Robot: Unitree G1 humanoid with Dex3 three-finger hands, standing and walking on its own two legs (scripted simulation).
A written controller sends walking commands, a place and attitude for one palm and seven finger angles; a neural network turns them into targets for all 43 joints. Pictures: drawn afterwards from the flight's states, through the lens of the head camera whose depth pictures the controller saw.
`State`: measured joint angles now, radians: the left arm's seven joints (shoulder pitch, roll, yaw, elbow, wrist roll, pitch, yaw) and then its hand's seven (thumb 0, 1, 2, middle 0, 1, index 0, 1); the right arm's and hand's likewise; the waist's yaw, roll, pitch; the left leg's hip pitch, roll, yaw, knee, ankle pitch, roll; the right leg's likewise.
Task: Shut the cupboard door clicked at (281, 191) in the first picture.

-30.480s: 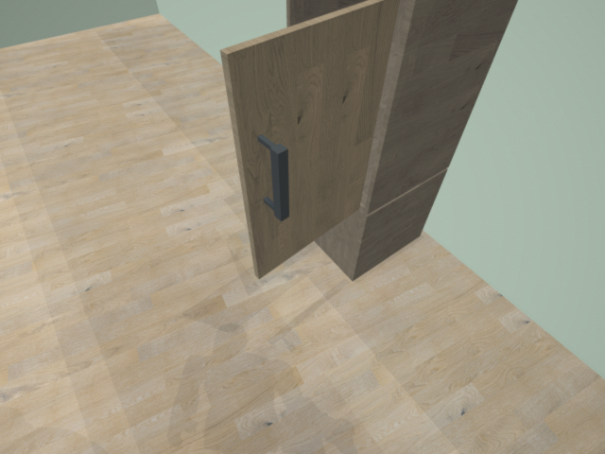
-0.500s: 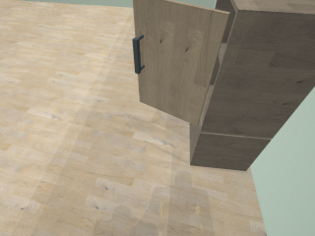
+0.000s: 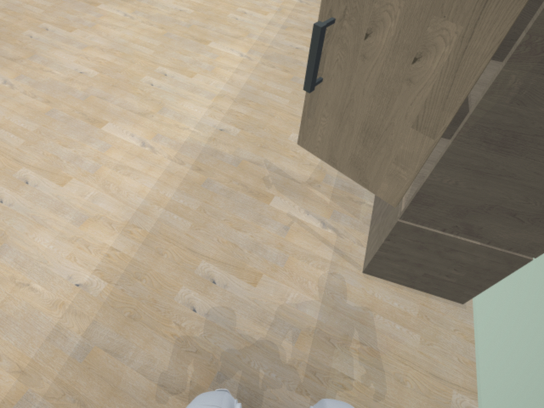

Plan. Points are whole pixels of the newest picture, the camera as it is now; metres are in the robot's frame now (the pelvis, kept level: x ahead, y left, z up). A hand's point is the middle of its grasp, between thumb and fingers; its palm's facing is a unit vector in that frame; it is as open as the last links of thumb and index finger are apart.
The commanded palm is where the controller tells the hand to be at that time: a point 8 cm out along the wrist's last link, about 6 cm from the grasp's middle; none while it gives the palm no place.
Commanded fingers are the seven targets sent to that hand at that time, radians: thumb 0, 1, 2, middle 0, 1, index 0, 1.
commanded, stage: walk to a spot facing it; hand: left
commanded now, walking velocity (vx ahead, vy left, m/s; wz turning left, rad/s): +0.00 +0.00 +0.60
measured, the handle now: (319, 56) +0.89 -0.09 +0.02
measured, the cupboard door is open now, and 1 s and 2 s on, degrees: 66 66 66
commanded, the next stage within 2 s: turn to face it in 1.84 s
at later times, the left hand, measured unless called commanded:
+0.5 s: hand out of the picture +0.02 +0.16 -0.13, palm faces +0.29 -0.90 -0.32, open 7.4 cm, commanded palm none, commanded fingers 0.00 0.90 0.90 -0.20 -0.30 -0.20 -0.30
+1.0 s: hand out of the picture -0.05 +0.17 -0.15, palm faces +0.61 -0.75 -0.26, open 7.4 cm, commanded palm none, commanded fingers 0.00 0.90 0.90 -0.20 -0.30 -0.20 -0.30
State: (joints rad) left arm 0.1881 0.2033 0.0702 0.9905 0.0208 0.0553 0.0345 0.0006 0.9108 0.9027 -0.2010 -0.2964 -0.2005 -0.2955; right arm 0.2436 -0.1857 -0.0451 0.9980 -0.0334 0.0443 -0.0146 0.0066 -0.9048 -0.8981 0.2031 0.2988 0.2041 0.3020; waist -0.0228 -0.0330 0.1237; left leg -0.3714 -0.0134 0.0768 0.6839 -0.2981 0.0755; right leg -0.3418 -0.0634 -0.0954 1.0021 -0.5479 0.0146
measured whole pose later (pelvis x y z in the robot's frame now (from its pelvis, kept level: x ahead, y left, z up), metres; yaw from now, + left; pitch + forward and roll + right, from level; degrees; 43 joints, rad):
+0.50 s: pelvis +0.00 -0.06 +0.02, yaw +19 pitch +2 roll +1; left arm 0.17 0.20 0.04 0.88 0.03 0.03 0.03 0.00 0.91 0.90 -0.20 -0.30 -0.20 -0.30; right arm 0.18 -0.28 -0.10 0.91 -0.03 0.08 0.01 0.01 -0.91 -0.90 0.20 0.30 0.20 0.30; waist -0.03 0.05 0.10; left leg -0.58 -0.06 -0.05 1.11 -0.42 -0.04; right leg -0.24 -0.04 -0.06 0.53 -0.32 -0.01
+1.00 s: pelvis +0.02 -0.05 +0.01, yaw +37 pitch +0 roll +0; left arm 0.19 0.25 0.07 0.88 0.02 0.05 0.00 0.00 0.91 0.90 -0.20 -0.30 -0.20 -0.30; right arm 0.15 -0.23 -0.04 0.88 -0.04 0.04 0.00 0.01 -0.90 -0.90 0.21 0.30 0.21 0.30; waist 0.00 0.00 0.10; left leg -0.27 -0.01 -0.05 0.55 -0.29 0.00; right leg -0.43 -0.08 -0.04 0.90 -0.46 0.06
